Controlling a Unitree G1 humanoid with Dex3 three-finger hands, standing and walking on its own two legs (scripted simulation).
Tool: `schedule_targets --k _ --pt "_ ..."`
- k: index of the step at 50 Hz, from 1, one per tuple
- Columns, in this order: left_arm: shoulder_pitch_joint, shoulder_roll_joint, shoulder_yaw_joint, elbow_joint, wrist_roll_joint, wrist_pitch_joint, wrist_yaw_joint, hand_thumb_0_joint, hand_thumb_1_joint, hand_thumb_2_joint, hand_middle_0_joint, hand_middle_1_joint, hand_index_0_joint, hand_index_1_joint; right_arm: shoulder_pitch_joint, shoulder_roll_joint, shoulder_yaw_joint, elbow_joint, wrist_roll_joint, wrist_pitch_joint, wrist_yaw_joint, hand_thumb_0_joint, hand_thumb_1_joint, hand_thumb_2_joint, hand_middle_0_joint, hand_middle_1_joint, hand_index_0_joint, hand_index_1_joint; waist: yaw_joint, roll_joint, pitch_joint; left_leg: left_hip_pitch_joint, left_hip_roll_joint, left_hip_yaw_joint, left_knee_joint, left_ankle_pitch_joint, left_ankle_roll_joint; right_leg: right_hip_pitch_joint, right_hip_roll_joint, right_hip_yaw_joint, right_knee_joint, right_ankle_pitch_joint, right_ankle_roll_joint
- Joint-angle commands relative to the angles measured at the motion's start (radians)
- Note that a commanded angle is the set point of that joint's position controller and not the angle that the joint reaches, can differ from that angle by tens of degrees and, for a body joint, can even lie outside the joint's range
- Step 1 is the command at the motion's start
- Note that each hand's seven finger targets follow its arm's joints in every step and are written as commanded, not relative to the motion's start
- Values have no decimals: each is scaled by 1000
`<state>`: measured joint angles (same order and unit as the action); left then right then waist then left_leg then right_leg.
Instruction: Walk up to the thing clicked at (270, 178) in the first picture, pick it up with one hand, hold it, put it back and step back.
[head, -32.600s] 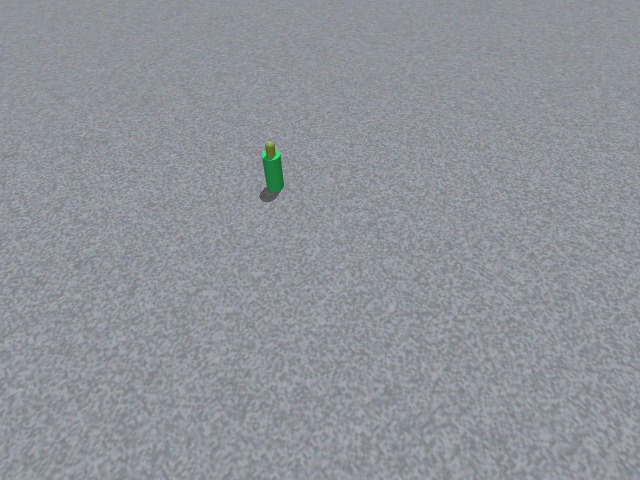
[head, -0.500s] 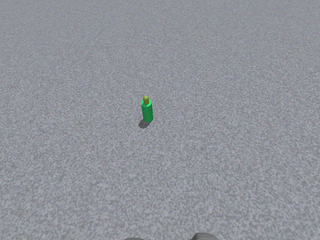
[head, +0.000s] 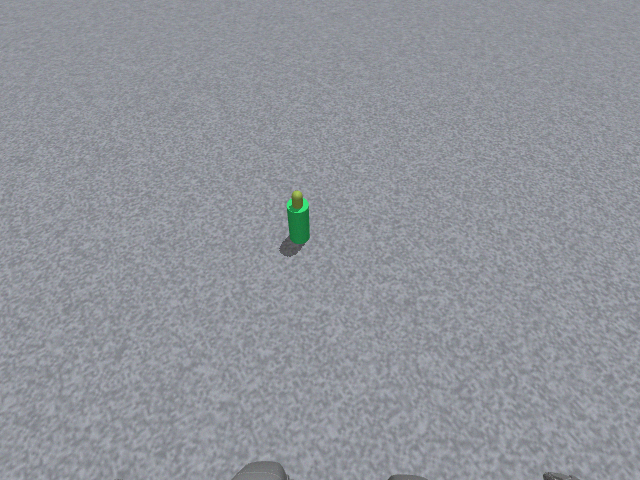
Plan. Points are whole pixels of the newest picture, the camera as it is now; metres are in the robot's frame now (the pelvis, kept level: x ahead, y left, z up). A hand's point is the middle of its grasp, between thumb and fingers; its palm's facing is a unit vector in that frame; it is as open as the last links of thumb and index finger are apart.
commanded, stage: step back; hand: left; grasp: from the side
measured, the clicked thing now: (298, 215) +1.03 +0.12 -0.63
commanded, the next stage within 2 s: stand in 0.30 s
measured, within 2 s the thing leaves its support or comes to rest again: neither
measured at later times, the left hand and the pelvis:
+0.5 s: hand out of the picture +0.12 +0.25 -0.13, palm faces -0.04 -0.94 -0.34, open 7.4 cm; pelvis +0.02 +0.00 +0.02, yaw -2 degrees
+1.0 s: hand out of the picture +0.08 +0.25 -0.13, palm faces -0.06 -0.94 -0.34, open 7.4 cm; pelvis +0.00 +0.00 +0.02, yaw -1 degrees
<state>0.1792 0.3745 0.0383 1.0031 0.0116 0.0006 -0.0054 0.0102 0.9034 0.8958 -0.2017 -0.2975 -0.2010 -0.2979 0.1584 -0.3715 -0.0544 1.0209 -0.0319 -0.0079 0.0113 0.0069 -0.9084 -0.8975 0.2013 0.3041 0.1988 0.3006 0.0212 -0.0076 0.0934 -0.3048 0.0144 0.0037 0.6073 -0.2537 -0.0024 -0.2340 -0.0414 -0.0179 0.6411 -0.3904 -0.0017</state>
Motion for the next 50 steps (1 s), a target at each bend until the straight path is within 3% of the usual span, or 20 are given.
schedule_targets --k 1,3,4,6,7,12,15,18,25,27,31,32,35,37,38,41,45,46,50 --pt "10 195 36 -29 -4 -34 16 0 900 900 -200 -300 -200 -300 -122 -232 -31 -70 8 -23 -19 0 -900 -900 200 300 200 300 20 130 -115 16 186 -195 -208 59 100 62 -9 37 -131 119 -33" --pt "-5 215 40 -15 -3 -41 17 0 900 900 -200 -300 -200 -300 -127 -201 -21 -55 14 -21 -18 0 -900 -900 200 300 200 300 7 99 -120 1 137 -143 -181 57 57 100 -43 90 -181 214 -44" --pt "-32 223 40 -16 -1 -45 16 0 900 900 -200 -300 -200 -300 -119 -194 -18 -46 16 -23 -18 0 -900 -900 200 300 200 300 -7 66 -133 44 121 -119 -165 112 47 98 -61 112 -185 281 -48" --pt "-50 219 37 -10 -8 -49 20 0 900 900 -200 -300 -200 -300 -124 -194 -18 -28 18 -26 -20 0 -900 -900 200 300 200 300 -11 53 -164 120 116 -89 -135 268 43 95 -71 107 -186 401 -44" --pt "-66 217 36 -5 -9 -47 21 0 900 900 -200 -300 -200 -300 -126 -193 -18 -18 18 -26 -21 0 -900 -900 200 300 200 300 -15 47 -161 121 118 -85 -140 297 45 101 -68 103 -189 421 -39" --pt "-84 205 28 16 -5 -41 22 0 900 900 -200 -300 -200 -300 -167 -185 -17 4 19 -23 -19 0 -900 -900 200 300 200 300 -10 37 -163 166 140 -82 -199 286 53 95 -61 91 -211 390 -28" --pt "-95 172 10 41 -11 -41 16 0 900 900 -200 -300 -200 -300 -160 -186 -6 19 27 -27 -16 0 -900 -900 200 300 200 300 -13 29 -180 205 132 -98 -223 372 45 126 -70 92 -249 422 -12" --pt "-117 184 9 51 -8 -41 16 0 900 900 -200 -300 -200 -300 -166 -181 -4 28 26 -30 -14 0 -900 -900 200 300 200 300 -21 16 -166 233 133 -88 -244 376 37 131 -76 93 -284 417 -3" --pt "-142 191 8 65 -6 -43 14 0 900 900 -200 -300 -200 -300 -188 -180 -2 39 27 -29 -11 0 -900 -900 200 300 200 300 -18 2 -156 248 122 -76 -284 305 20 145 -93 98 -349 385 -4" --pt "-152 191 7 69 -5 -43 13 0 900 900 -200 -300 -200 -300 -186 -173 3 45 25 -27 -9 0 -900 -900 200 300 200 300 -20 9 -125 214 116 -78 -309 231 13 137 -91 98 -367 316 -4" --pt "-157 194 7 69 -2 -43 11 0 900 900 -200 -300 -200 -300 -171 -178 5 53 25 -29 -9 0 -900 -900 200 300 200 300 -24 6 -133 211 121 -78 -319 225 13 149 -94 100 -376 313 -6" --pt "-148 191 7 75 -3 -41 11 0 900 900 -200 -300 -200 -300 -174 -179 5 57 26 -28 -9 0 -900 -900 200 300 200 300 -19 6 -114 213 117 -81 -325 185 10 123 -89 101 -387 276 -4" --pt "-150 198 7 72 -3 -41 11 0 900 900 -200 -300 -200 -300 -159 -182 6 60 24 -29 -9 0 -900 -900 200 300 200 300 -23 5 -137 223 123 -77 -323 219 9 138 -93 102 -378 305 -9" --pt "-143 190 4 78 -3 -39 10 0 900 900 -200 -300 -200 -300 -154 -184 8 67 24 -27 -8 0 -900 -900 200 300 200 300 -23 16 -102 195 118 -84 -341 133 8 118 -87 101 -394 236 -5" --pt "-148 200 7 75 -2 -40 10 0 900 900 -200 -300 -200 -300 -152 -183 7 64 23 -27 -8 0 -900 -900 200 300 200 300 -25 0 -122 211 121 -80 -331 174 11 127 -92 104 -388 266 -9" --pt "-141 194 6 80 -4 -37 8 0 900 900 -200 -300 -200 -300 -134 -191 7 72 23 -25 -9 0 -900 -900 200 300 200 300 -27 15 -93 177 117 -88 -349 97 9 111 -86 106 -397 204 -9" --pt "-129 195 5 78 -3 -36 6 0 900 900 -200 -300 -200 -300 -124 -188 9 73 22 -25 -7 0 -900 -900 200 300 200 300 -23 7 -93 173 116 -92 -351 77 8 100 -86 103 -395 184 -11" --pt "-119 196 5 81 -3 -34 5 0 900 900 -200 -300 -200 -300 -118 -191 8 75 22 -24 -7 0 -900 -900 200 300 200 300 -26 -1 -74 180 113 -93 -354 44 6 61 -81 108 -404 136 -11" --pt "-116 201 5 76 -1 -36 6 0 900 900 -200 -300 -200 -300 -108 -190 9 74 20 -24 -7 0 -900 -900 200 300 200 300 -30 -10 -87 185 115 -92 -339 69 13 70 -86 111 -404 172 -13"
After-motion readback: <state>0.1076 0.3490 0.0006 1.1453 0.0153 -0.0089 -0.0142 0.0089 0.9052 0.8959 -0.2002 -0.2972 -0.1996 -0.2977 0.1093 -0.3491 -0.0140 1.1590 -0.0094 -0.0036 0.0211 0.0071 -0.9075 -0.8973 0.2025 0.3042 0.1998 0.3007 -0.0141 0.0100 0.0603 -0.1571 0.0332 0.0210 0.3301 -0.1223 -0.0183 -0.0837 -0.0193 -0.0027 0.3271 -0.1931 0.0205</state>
